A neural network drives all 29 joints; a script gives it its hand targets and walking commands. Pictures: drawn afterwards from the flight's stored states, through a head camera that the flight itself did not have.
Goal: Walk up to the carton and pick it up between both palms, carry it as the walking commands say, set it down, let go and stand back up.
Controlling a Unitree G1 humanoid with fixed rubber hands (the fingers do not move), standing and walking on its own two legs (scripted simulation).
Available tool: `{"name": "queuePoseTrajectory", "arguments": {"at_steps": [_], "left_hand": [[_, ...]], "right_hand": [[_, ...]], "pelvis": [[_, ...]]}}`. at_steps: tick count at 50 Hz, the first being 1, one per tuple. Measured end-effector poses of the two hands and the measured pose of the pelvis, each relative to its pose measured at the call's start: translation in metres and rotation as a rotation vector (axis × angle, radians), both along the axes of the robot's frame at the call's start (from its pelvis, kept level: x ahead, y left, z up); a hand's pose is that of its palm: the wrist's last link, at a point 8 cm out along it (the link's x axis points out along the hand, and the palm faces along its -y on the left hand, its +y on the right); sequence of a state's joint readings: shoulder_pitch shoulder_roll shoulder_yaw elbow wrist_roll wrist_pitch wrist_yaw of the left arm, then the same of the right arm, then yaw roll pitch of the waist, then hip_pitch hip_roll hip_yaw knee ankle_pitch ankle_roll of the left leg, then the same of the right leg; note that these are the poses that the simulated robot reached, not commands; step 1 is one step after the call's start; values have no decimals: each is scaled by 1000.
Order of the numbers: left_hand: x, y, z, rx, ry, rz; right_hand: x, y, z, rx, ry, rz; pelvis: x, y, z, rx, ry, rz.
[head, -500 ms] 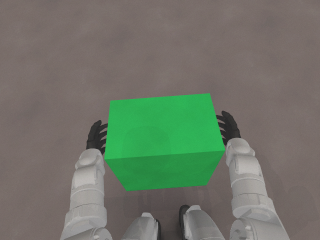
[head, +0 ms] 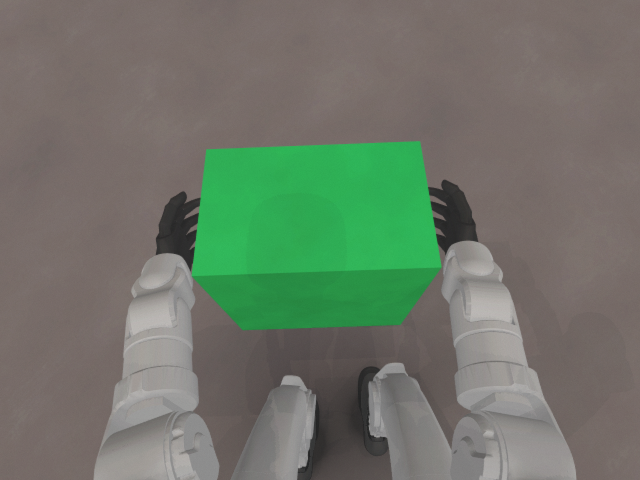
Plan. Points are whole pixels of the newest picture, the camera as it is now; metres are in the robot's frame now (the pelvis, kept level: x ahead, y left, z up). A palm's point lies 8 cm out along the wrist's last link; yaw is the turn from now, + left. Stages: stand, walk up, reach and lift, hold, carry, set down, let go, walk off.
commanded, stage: set down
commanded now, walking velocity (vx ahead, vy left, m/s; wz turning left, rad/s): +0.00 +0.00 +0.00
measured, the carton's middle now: (317, 250) +0.41 +0.03 -0.15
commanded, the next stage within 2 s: none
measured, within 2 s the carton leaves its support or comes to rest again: neither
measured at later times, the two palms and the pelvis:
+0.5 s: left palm (203, 256) +0.40 +0.21 -0.16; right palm (440, 245) +0.42 -0.15 -0.16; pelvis -0.02 +0.01 -0.08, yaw +0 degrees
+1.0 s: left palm (218, 256) +0.43 +0.21 -0.25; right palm (422, 246) +0.44 -0.15 -0.26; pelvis -0.04 +0.01 -0.16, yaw +1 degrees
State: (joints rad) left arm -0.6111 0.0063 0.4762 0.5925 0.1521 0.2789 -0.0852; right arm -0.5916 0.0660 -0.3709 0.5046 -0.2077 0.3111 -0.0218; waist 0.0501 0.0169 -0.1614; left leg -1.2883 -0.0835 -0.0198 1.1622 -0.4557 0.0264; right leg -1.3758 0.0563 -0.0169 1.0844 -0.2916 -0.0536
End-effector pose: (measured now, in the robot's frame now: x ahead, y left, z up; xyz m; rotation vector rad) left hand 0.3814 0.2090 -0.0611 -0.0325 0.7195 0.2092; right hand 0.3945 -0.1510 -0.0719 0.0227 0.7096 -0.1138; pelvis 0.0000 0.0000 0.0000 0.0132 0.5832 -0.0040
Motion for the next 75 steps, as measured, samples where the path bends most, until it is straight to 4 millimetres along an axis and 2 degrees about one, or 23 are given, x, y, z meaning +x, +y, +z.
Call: {"name": "queuePoseTrajectory", "arguments": {"at_steps": [19,46,75], "left_hand": [[18,-1,-72,-5,2,-2],[43,5,-170,6,5,-12],[72,8,-276,15,13,-31]], "right_hand": [[18,-1,-72,-10,0,4],[45,4,-169,-12,3,12],[72,7,-274,-16,9,9]], "pelvis": [[-13,12,-62,3,130,-4],[-39,10,-147,9,201,0],[-51,13,-225,4,238,12]]}}
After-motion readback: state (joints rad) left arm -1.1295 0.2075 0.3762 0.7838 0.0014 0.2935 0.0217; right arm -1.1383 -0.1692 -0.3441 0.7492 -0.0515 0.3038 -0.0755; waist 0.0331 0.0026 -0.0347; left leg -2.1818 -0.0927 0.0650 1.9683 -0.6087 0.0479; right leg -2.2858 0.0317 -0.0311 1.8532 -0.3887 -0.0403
